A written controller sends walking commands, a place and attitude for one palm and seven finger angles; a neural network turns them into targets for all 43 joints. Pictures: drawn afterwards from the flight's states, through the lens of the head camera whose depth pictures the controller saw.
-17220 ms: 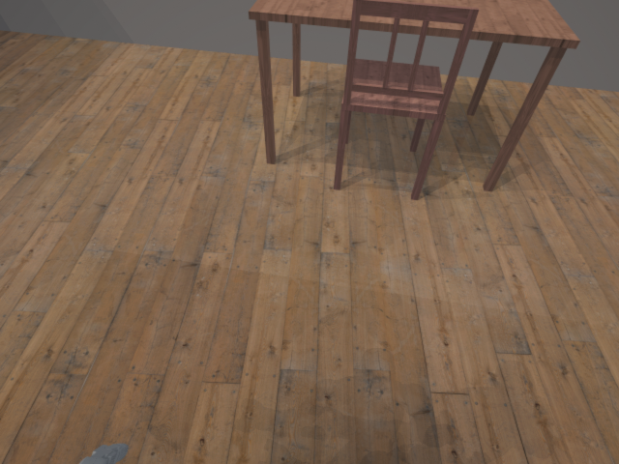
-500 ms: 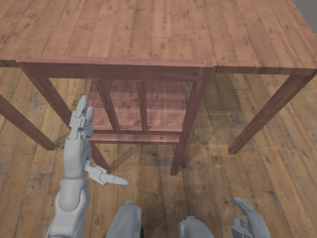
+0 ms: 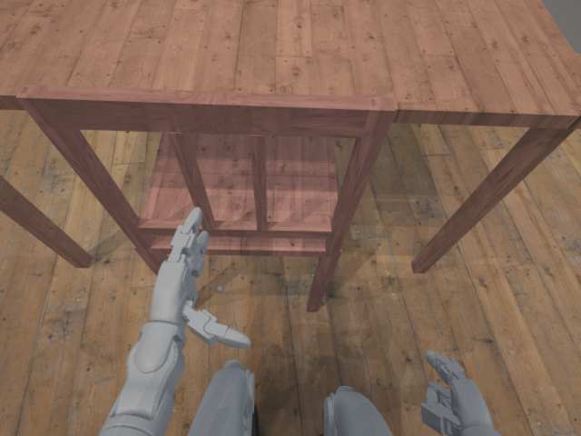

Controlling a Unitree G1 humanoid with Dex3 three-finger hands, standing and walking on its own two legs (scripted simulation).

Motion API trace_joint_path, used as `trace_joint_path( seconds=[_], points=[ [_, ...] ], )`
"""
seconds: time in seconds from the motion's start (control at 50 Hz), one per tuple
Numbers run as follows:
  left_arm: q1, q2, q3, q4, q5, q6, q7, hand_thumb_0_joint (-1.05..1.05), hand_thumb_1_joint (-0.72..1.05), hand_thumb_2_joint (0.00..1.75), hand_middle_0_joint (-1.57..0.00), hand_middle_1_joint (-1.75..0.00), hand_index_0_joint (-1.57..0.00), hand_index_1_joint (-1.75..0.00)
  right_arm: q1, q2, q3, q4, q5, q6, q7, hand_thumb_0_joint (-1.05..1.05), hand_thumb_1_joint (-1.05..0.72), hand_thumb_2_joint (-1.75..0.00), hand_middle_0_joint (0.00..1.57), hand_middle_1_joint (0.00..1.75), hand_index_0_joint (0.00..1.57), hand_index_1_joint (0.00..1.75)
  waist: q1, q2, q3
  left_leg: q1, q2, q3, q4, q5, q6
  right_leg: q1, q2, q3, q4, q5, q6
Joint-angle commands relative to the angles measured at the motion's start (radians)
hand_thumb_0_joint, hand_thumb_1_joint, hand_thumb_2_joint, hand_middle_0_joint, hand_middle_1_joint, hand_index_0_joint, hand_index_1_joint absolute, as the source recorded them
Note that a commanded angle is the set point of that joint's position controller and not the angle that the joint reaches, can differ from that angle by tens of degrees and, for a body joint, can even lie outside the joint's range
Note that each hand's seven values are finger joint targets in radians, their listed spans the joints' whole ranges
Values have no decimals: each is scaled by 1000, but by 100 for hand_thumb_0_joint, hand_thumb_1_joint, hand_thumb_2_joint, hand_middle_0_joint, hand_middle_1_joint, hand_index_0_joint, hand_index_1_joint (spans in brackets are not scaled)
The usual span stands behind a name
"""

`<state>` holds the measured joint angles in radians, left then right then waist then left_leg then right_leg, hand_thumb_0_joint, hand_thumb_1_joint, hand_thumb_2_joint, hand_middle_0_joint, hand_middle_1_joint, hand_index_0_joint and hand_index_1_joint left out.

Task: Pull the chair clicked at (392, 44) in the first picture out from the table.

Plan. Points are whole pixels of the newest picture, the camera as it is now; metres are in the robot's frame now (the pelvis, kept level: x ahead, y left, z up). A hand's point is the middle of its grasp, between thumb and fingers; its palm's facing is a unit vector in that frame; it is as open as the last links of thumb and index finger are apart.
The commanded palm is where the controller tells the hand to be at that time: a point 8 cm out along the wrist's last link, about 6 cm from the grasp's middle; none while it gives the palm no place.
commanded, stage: push the fingers through the gap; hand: left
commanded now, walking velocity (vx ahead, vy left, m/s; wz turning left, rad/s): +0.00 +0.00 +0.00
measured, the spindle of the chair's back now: (195, 185) +0.46 +0.16 +0.02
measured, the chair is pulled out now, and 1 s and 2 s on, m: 0.00 0.00 0.00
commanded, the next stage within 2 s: hook a spindle and tug to test in 1.46 s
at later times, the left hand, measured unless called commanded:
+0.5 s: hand (200, 228) +0.37 +0.13 +0.04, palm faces +0.03 -1.00 -0.04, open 17.0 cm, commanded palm +0.35 +0.18 +0.02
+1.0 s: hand (214, 211) +0.42 +0.13 +0.01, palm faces +0.04 -1.00 +0.02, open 17.0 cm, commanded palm +0.40 +0.17 +0.02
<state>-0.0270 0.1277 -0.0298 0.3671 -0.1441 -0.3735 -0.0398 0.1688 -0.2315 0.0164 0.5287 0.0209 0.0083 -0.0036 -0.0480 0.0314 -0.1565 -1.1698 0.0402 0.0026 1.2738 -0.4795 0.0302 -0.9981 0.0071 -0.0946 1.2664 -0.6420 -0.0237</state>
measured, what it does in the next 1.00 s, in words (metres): stands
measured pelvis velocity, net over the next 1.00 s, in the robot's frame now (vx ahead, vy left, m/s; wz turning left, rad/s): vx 0.00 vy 0.01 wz -0.02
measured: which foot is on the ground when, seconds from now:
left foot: down 0.00-1.00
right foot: down 0.00-1.00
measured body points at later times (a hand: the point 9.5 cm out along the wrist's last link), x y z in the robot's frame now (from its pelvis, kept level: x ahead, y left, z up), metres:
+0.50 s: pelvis +0.00 +0.00 +0.00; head +0.11 +0.02 +0.43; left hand +0.36 +0.19 +0.05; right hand +0.13 -0.25 -0.11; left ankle +0.06 +0.10 -0.62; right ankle -0.02 -0.11 -0.62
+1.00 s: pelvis +0.00 +0.01 +0.00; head +0.13 +0.02 +0.43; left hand +0.41 +0.18 +0.01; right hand +0.10 -0.25 -0.12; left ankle +0.06 +0.10 -0.62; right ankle -0.02 -0.11 -0.62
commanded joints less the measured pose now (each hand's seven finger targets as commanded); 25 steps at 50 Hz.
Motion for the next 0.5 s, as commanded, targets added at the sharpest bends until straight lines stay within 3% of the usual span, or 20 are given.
trace_joint_path(
  seconds=[0.0, 0.04, 0.06, 0.08, 0.1, 0.14, 0.16, 0.18, 0.22, 0.26, 0.28, 0.3, 0.34, 0.38, 0.4, 0.44, 0.48],
  points=[
    [-263, 199, 157, -564, 8, -263, 116, 0, -50, 30, -6, -8, -6, -8, 30, -111, -64, -101, -37, -62, -18, 0, -90, -90, 20, 30, 20, 30, 37, 137, -543, 594, -8, -74, -142, 400, -16, 30, 18, 44, -159, 369, -16],
    [-232, 175, 156, -446, 31, -284, 159, 0, -50, 30, -6, -8, -6, -8, 19, -108, -62, -72, -48, -59, -2, 0, -90, -90, 20, 30, 20, 30, 17, 117, -476, 536, -5, -74, -117, 394, -18, 3, 21, 41, -145, 377, -12],
    [-207, 157, 145, -341, 48, -267, 157, 0, -50, 30, -6, -8, -6, -8, 31, -114, -64, -58, -49, -53, 7, 0, -90, -90, 20, 30, 20, 30, -8, 60, -429, 482, -4, -80, -109, 371, -12, 1, 23, 35, -145, 375, -8],
    [-168, 100, 98, -211, 62, -235, 139, 0, -50, 30, -6, -8, -6, -8, 24, -119, -63, -56, -45, -44, 17, 0, -90, -90, 20, 30, 20, 30, -23, 18, -359, 417, -5, -70, -107, 304, -10, -12, 22, 35, -154, 348, -3],
    [-168, 85, 76, -112, 71, -197, 114, 0, -50, 30, -6, -8, -6, -8, 29, -130, -65, -53, -40, -31, 22, 0, -90, -90, 20, 30, 20, 30, -37, -12, -297, 359, -8, -63, -109, 239, -8, -21, 22, 36, -167, 320, -2],
    [-176, 40, 21, 10, 64, -107, 44, 0, -50, 30, -6, -8, -6, -8, 33, -151, -67, -71, -20, -7, 23, 0, -90, -90, 20, 30, 20, 30, -49, -71, -248, 298, -17, -48, -129, 135, -1, 3, 20, 46, -210, 267, 1],
    [-178, 24, 11, 33, 46, -69, 8, 0, -50, 30, -6, -8, -6, -8, 35, -156, -66, -84, -9, 0, 21, 0, -90, -90, 20, 30, 20, 30, -42, -75, -249, 301, -23, -43, -143, 132, 3, 36, 20, 53, -229, 274, -2],
    [-202, 45, 24, 15, 29, -45, -19, 0, -50, 30, -6, -8, -6, -8, 37, -165, -68, -96, 3, 7, 14, 0, -90, -90, 20, 30, 20, 30, -30, -71, -274, 321, -24, -41, -156, 141, 3, 65, 17, 57, -241, 283, -3],
    [-285, 72, 53, -88, -15, -38, -40, 0, -50, 30, -6, -8, -6, -8, 38, -165, -73, -109, 7, 7, -1, 0, -90, -90, 20, 30, 20, 30, -24, -61, -340, 365, -21, -46, -161, 178, 6, 95, 14, 60, -248, 315, 0],
    [-398, 124, 100, -266, -41, -99, -13, 0, -50, 30, -6, -8, -6, -8, 34, -155, -74, -109, -1, -10, -14, 0, -90, -90, 20, 30, 20, 30, -16, 7, -426, 451, -13, -58, -153, 258, 4, 89, 13, 54, -223, 358, -2],
    [-427, 158, 134, -351, -40, -143, 15, 0, -50, 30, -6, -8, -6, -8, 42, -148, -75, -101, -11, -22, -17, 0, -90, -90, 20, 30, 20, 30, 2, 52, -495, 513, -12, -64, -149, 319, -1, 91, 14, 56, -210, 390, -4],
    [-447, 164, 140, -387, -34, -184, 45, 0, -50, 30, -6, -8, -6, -8, 50, -139, -72, -86, -19, -33, -17, 0, -90, -90, 20, 30, 20, 30, -3, 72, -515, 551, -9, -71, -145, 364, -4, 75, 16, 51, -198, 405, -5],
    [-441, 177, 152, -379, 0, -253, 102, 0, -50, 30, -6, -8, -6, -8, 61, -130, -71, -49, -37, -47, -10, 0, -90, -90, 20, 30, 20, 30, -9, 86, -508, 569, -2, -82, -131, 410, -12, 26, 22, 40, -168, 409, -8],
    [-409, 131, 105, -228, 48, -260, 115, 0, -50, 30, -6, -8, -6, -8, 66, -133, -72, -24, -45, -44, 5, 0, -90, -90, 20, 30, 20, 30, -40, 41, -430, 505, 0, -84, -112, 369, -10, -25, 23, 34, -158, 379, -3],
    [-425, 127, 101, -135, 61, -249, 109, 0, -50, 30, -6, -8, -6, -8, 68, -140, -73, -11, -45, -37, 11, 0, -90, -90, 20, 30, 20, 30, -56, 12, -375, 448, 1, -84, -106, 305, -9, -49, 22, 32, -160, 341, -1],
    [-407, 96, 74, 40, 79, -192, 76, 0, -50, 30, -6, -8, -6, -8, 73, -151, -74, -11, -38, -17, 19, 0, -90, -90, 20, 30, 20, 30, -62, -11, -293, 365, -9, -71, -116, 194, -7, -62, 21, 34, -180, 275, -2],
    [-385, 76, 71, 139, 72, -121, 37, 0, -50, 30, -6, -8, -6, -8, 74, -162, -73, -34, -23, 5, 23, 0, -90, -90, 20, 30, 20, 30, -44, -18, -279, 350, -20, -58, -145, 150, -5, -30, 21, 36, -207, 251, -7]
  ],
)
